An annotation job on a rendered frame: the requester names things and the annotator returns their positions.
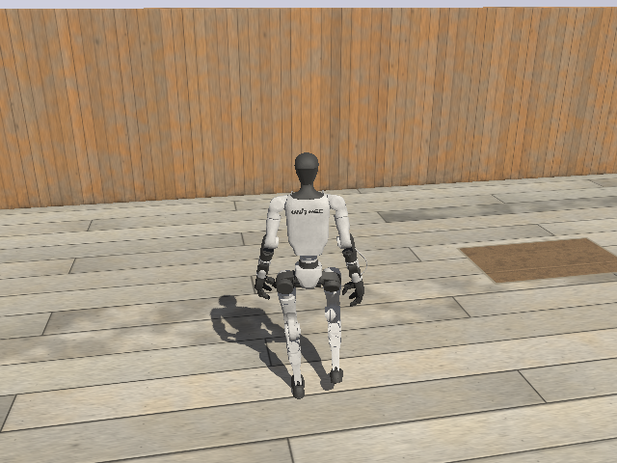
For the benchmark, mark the robot torso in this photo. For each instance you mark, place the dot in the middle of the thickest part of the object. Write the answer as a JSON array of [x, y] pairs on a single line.
[[308, 232]]

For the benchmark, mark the right robot upper arm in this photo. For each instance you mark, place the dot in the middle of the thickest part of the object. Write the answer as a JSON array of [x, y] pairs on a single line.
[[338, 204]]

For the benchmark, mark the robot right shin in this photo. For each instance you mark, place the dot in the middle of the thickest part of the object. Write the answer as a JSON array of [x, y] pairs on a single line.
[[334, 335]]

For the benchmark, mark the left robot forearm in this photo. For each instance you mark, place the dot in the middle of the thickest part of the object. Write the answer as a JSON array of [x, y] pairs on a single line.
[[264, 260]]

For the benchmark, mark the left robot upper arm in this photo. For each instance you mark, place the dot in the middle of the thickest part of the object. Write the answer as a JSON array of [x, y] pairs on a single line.
[[277, 205]]

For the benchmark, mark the robot left hand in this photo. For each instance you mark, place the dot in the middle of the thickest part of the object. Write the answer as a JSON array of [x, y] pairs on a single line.
[[260, 284]]

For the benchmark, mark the right robot forearm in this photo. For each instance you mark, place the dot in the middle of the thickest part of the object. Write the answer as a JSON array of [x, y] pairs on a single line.
[[352, 262]]

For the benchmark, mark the robot right hand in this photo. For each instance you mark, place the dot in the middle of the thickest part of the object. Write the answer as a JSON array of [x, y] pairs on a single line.
[[359, 292]]

